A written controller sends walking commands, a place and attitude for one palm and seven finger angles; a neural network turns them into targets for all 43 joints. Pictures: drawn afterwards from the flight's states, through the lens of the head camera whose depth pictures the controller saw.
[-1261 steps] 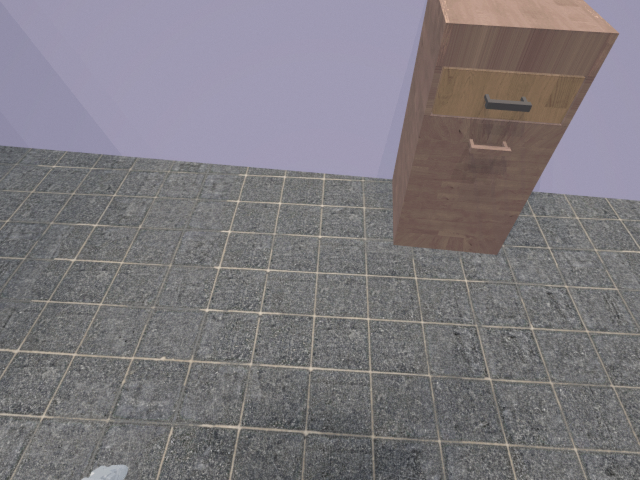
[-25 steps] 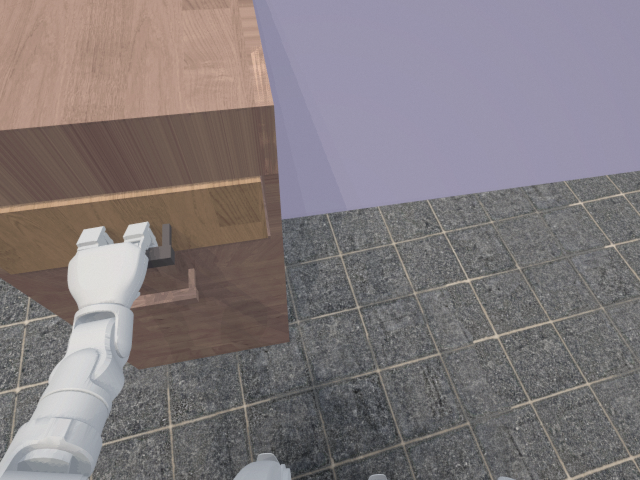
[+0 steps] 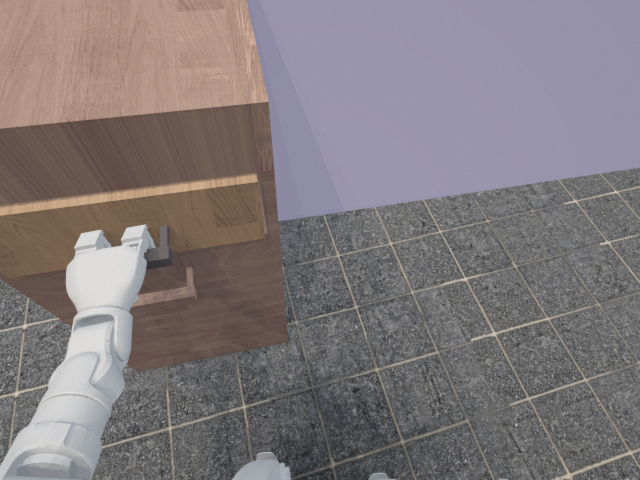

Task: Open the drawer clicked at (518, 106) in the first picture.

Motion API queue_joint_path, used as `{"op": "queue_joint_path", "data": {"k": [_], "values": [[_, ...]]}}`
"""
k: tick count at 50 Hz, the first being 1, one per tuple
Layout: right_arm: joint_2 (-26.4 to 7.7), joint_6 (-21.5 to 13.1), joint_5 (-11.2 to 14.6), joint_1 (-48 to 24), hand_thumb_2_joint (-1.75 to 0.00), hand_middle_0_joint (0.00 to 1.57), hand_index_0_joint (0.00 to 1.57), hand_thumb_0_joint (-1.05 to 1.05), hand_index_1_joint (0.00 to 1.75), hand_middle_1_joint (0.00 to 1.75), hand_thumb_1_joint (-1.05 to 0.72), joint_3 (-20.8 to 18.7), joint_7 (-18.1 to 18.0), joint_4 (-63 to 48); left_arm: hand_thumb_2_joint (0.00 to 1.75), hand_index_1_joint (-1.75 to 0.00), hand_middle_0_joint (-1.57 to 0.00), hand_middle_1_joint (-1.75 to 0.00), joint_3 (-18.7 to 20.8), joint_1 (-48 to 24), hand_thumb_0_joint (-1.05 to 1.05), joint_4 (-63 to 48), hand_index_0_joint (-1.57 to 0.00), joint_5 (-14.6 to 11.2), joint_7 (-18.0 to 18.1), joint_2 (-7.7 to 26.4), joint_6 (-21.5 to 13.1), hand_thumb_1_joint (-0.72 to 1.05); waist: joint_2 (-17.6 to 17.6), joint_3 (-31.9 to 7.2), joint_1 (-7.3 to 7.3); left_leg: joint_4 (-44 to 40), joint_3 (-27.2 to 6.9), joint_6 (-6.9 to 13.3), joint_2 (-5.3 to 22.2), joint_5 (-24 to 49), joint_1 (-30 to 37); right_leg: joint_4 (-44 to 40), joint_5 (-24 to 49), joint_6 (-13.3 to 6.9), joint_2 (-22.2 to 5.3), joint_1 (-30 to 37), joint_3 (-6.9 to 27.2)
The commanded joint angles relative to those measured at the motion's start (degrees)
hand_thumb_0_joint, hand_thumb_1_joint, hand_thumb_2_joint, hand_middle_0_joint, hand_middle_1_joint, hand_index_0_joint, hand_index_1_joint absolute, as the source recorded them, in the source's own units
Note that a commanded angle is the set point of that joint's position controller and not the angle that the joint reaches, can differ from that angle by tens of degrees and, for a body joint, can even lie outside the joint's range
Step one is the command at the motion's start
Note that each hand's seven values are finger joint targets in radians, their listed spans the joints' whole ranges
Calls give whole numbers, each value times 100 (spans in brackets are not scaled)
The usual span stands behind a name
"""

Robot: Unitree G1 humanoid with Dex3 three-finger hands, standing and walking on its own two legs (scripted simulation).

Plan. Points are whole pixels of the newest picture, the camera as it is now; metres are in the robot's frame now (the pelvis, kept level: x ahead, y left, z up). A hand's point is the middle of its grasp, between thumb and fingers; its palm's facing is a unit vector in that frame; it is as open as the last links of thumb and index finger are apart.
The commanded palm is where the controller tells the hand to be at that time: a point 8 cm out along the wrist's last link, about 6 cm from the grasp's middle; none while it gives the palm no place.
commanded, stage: pull the drawer open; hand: left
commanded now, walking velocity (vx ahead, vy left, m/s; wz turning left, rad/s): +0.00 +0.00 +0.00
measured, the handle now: (125, 250) +0.42 +0.28 -0.02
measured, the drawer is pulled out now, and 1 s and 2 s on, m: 0.01 0.03 0.03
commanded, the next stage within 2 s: open the thumb to release the handle in 1.62 s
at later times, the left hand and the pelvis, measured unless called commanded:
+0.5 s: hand (126, 300) +0.35 +0.27 -0.04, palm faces -0.05 -0.05 -1.00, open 5.6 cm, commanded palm +0.32 +0.25 +0.01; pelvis -0.01 -0.01 +0.00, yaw +0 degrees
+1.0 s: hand (126, 305) +0.34 +0.27 -0.04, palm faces -0.05 -0.05 -1.00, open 5.7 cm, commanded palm +0.31 +0.26 +0.01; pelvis +0.00 -0.01 +0.00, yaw +0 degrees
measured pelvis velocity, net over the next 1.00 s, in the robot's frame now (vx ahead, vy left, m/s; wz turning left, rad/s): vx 0.00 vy -0.01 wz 0.00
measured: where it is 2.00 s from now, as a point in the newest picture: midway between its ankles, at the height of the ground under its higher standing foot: outside the picture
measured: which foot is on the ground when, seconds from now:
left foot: down 0.00-1.00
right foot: down 0.00-1.00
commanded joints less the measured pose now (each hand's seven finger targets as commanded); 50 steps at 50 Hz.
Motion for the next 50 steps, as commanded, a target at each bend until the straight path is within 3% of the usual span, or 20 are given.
{"op": "queue_joint_path", "data": {"k": [1,3,5,8,10,13,15,18,23,25,28,30,32,36,37,40,41,45,46,50], "values": [[-967,-136,-22,418,-90,20,20,0,30,30,-90,-357,-72,-427,90,-135,-40,-135,348,-931,0,-818,-40,17,259,1012,7,90,385,-2101,160,-491,-746,-422,244,3932,3051,-272,2160,-268,235,-238,-402],[-942,-146,-7,394,-90,20,20,0,30,30,-90,-342,-74,-463,90,-135,-40,-135,197,-934,0,-852,-40,-11,224,854,10,90,435,-2084,153,-519,-723,-418,222,3866,3021,-300,2156,-273,230,-215,-401],[-946,-137,2,380,-90,20,20,0,30,30,-90,-328,-87,-448,90,-135,-40,-135,282,-1108,0,-855,-40,9,188,1003,-19,90,471,-2128,170,-540,-725,-422,224,3780,3010,-287,2113,-269,223,-242,-391],[-936,-152,13,383,-90,20,20,0,30,30,-90,-319,-115,-444,90,-135,-40,-135,175,-1108,0,-558,-40,-9,124,901,-49,90,212,-1867,98,-535,-622,-349,155,3237,2670,-341,2027,-272,228,-170,-372],[-931,-163,15,375,-90,20,20,0,30,30,-90,-309,-134,-455,90,-135,-40,-135,370,-1117,0,-703,-40,17,110,1137,-154,90,414,-2137,213,-539,-590,-348,153,3373,2759,-295,2138,-284,216,-75,-344],[-908,-177,16,338,-90,20,20,0,30,30,-90,-314,-132,-476,90,-135,-40,-135,281,-898,0,-616,-40,-36,97,973,-228,90,286,-1927,180,-495,-517,-313,117,3210,2557,-323,2174,-286,234,-27,-331],[-915,-184,23,318,-90,20,20,0,30,30,-90,-305,-140,-463,90,-135,-40,-135,483,-925,0,-702,-40,-4,120,1220,-312,90,323,-2037,238,-489,-497,-310,104,3190,2479,-281,2255,-281,218,57,-303],[-892,-206,19,308,-90,20,20,0,30,30,-90,-317,-135,-462,90,-135,-40,-135,300,-887,0,-714,-40,9,187,981,-342,90,306,-1915,171,-441,-493,-307,87,3091,2411,-260,2199,-290,227,-41,-310],[-894,-251,15,299,-90,20,20,0,30,30,-90,-347,-115,-437,90,-135,-40,-135,346,-805,0,-886,-40,-4,295,989,-296,90,407,-2103,216,-413,-499,-312,98,3297,2579,-236,2316,-291,227,-16,-303],[-904,-241,24,294,-90,20,20,0,30,30,-90,-337,-111,-421,90,-135,-40,-135,439,-821,0,-937,-40,-11,312,1100,-258,90,328,-2170,210,-425,-513,-316,101,3299,2592,-237,2347,-274,222,30,-301],[-910,-251,27,269,-90,20,20,0,30,30,-90,-326,-140,-419,90,-135,-40,-135,443,-665,0,-711,-40,-46,282,1107,-184,90,101,-1874,200,-442,-435,-273,45,2987,2280,-294,2358,-276,225,183,-274],[-905,-254,37,241,-90,20,20,0,30,30,-90,-304,-158,-426,90,-135,-40,-135,559,-721,0,-876,-40,-16,273,1275,-210,90,211,-2116,264,-452,-426,-278,40,3121,2356,-260,2514,-270,207,289,-246],[-884,-269,39,209,-90,20,20,0,30,30,-90,-306,-147,-463,90,-135,-40,-135,437,-591,0,-962,-40,-45,259,1100,-205,90,312,-2002,259,-466,-406,-283,43,3196,2393,-295,2535,-274,208,270,-270],[-894,-274,29,208,-90,20,20,0,30,30,-90,-311,-163,-459,90,-135,-40,-135,419,-484,0,-764,-40,-57,227,1058,-175,90,178,-1812,213,-444,-399,-268,34,3073,2290,-298,2447,-271,215,225,-274],[-899,-273,40,202,-90,20,20,0,30,30,-90,-304,-166,-459,90,-135,-40,-135,549,-559,0,-844,-40,-40,234,1213,-205,90,119,-1918,257,-451,-390,-265,34,3030,2256,-297,2495,-264,207,284,-258],[-884,-263,38,173,-90,20,20,0,30,30,-90,-299,-173,-471,90,-135,-40,-135,543,-429,0,-832,-40,-19,231,1180,-195,90,169,-1938,264,-438,-391,-271,32,3163,2305,-281,2577,-261,203,294,-254],[-902,-270,30,192,-90,20,20,0,30,30,-90,-297,-168,-497,90,-135,-40,-135,509,-322,0,-766,-40,-34,221,1141,-171,90,161,-1764,268,-440,-406,-272,30,3145,2244,-273,2519,-278,214,266,-275],[-880,-259,35,150,-90,20,20,0,30,30,-90,-303,-153,-527,90,-135,-40,-135,575,-233,0,-1052,-40,-27,229,1185,-167,90,315,-2103,329,-416,-423,-291,50,3488,2498,-252,2664,-265,204,303,-256],[-892,-271,20,176,-90,20,20,0,30,30,-90,-314,-152,-520,90,-135,-40,-135,512,-167,0,-982,-40,-54,226,1102,-142,90,272,-1931,274,-396,-410,-281,55,3454,2444,-259,2646,-270,214,277,-275],[-889,-267,35,118,-90,20,20,0,30,30,-90,-288,-148,-538,90,-135,-40,-135,640,-59,0,-1040,-40,-73,214,1211,-137,90,170,-1927,328,-415,-396,-275,39,3448,2333,-266,2786,-257,204,388,-249]]}}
